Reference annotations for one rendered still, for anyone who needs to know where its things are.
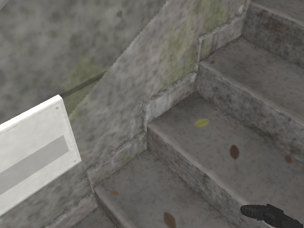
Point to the right robot hand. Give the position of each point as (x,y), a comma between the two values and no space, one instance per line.
(271,215)

